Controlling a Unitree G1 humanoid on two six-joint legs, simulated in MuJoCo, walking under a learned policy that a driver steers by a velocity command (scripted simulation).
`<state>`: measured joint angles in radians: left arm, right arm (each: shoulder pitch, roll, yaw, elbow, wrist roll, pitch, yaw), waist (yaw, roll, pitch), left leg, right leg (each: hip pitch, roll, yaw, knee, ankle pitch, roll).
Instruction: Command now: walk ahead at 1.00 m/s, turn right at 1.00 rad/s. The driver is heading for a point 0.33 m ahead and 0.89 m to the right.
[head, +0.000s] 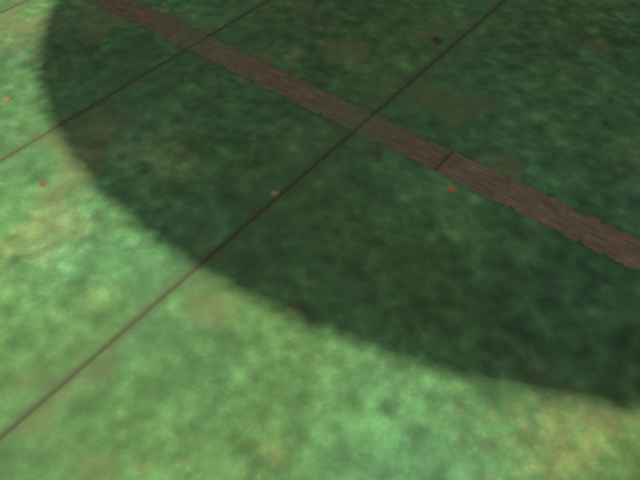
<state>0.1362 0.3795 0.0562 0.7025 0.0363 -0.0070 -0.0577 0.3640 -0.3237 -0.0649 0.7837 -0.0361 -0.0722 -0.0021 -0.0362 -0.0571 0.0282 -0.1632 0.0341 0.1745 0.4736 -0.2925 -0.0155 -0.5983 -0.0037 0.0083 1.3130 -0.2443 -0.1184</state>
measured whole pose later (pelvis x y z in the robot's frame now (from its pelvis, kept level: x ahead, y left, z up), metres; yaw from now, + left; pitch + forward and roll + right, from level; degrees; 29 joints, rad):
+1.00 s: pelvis +0.88 -0.28 -0.01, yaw -57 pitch +1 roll +3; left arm -0.08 0.33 0.02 0.58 0.03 0.00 -0.10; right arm 0.53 -0.31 -0.06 0.91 -0.03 -0.09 0.00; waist -0.08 -0.03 0.04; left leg 0.18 0.01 0.29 0.22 -0.41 -0.07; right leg -0.80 -0.04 -0.09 0.93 -0.06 -0.15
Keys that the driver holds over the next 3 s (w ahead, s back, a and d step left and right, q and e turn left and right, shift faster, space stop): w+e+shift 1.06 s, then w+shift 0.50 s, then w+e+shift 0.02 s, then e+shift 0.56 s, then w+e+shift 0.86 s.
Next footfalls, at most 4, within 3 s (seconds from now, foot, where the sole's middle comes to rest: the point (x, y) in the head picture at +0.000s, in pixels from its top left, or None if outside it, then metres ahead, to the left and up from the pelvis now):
0.26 right None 0.43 -0.07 -0.77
0.66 left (353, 313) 0.89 -0.09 -0.77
1.12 right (521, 273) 1.00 -0.54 -0.77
1.54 left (623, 190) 1.30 -0.91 -0.77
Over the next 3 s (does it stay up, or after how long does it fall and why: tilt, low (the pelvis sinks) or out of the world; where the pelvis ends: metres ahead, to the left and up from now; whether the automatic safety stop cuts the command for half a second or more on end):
stays up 1.05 -1.45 -0.04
